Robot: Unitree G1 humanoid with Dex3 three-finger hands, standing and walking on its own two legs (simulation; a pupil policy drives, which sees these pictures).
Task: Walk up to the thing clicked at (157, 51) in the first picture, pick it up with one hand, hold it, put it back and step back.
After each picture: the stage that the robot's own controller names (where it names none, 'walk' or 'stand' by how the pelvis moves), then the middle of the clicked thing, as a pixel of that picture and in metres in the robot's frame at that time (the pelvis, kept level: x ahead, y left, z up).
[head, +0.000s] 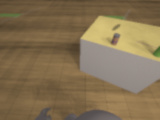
stand; out of the picture +0.72 -0.63 +0.05
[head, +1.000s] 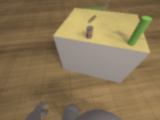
sink last; (137, 32) +0.77 -0.34 +0.08
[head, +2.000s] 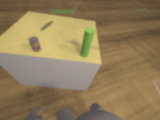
rise first; (86, 44) +0.58 +0.07 +0.07
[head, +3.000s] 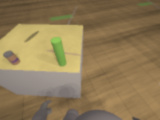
stand; (59, 53) +0.47 +0.26 +0.06
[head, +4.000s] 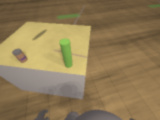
stand; (67, 54) +0.46 +0.22 +0.05
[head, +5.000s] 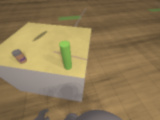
stand; (66, 57) +0.45 +0.22 +0.05
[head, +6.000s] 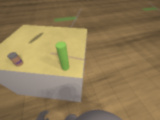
stand; (63, 57) +0.45 +0.23 +0.05
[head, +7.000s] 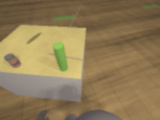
stand; (61, 58) +0.43 +0.24 +0.05
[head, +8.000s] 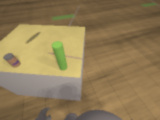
rise first; (60, 57) +0.43 +0.25 +0.05
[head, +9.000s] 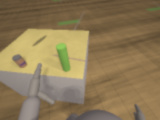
rise first; (64, 59) +0.44 +0.26 +0.05
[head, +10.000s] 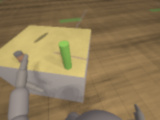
go down; (66, 56) +0.45 +0.24 +0.06
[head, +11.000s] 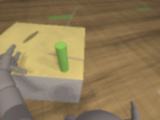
go down; (62, 58) +0.42 +0.22 +0.06
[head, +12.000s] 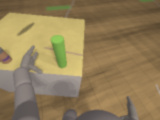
close in; (60, 54) +0.43 +0.22 +0.08
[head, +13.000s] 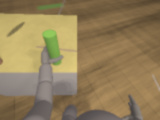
close; (53, 50) +0.44 +0.24 +0.10
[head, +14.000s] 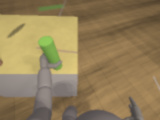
lift; (52, 56) +0.39 +0.24 +0.10
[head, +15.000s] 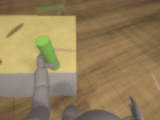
lift; (50, 56) +0.40 +0.25 +0.10
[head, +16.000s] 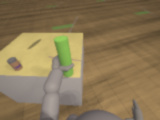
lift; (65, 58) +0.34 +0.17 +0.19
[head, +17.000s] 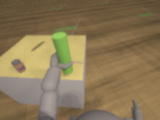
hold; (64, 56) +0.33 +0.18 +0.22
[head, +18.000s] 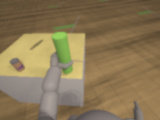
crouch; (64, 55) +0.34 +0.18 +0.21
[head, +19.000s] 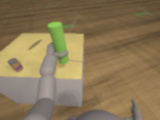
crouch; (60, 45) +0.40 +0.21 +0.23
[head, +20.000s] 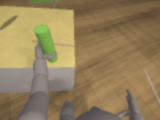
lower; (48, 47) +0.45 +0.25 +0.10
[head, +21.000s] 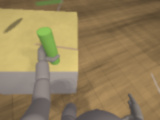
lower; (50, 49) +0.43 +0.25 +0.11
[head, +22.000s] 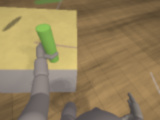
lower; (49, 46) +0.45 +0.26 +0.11
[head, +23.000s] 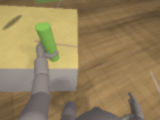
lower; (49, 45) +0.45 +0.26 +0.11
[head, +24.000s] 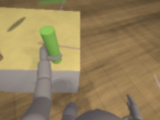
draw back; (53, 48) +0.43 +0.25 +0.11
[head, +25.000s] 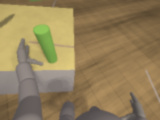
withdraw; (48, 47) +0.44 +0.25 +0.11
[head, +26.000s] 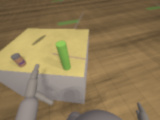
sink last; (64, 57) +0.44 +0.25 +0.08
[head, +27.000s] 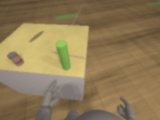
stand; (64, 57) +0.43 +0.24 +0.06
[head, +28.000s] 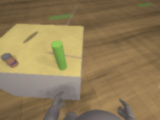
stand; (60, 57) +0.43 +0.25 +0.05
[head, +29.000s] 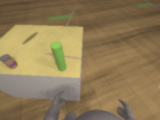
stand; (59, 58) +0.42 +0.25 +0.05
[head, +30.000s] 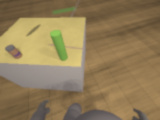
walk; (60, 47) +0.49 +0.26 +0.08
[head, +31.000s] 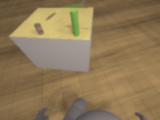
walk; (75, 24) +0.83 +0.24 +0.07
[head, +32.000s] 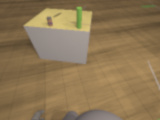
stand; (79, 18) +1.15 +0.23 +0.07
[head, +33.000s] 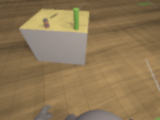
stand; (76, 19) +1.11 +0.24 +0.05
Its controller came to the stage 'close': yes
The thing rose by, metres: 0.21
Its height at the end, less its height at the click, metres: +0.00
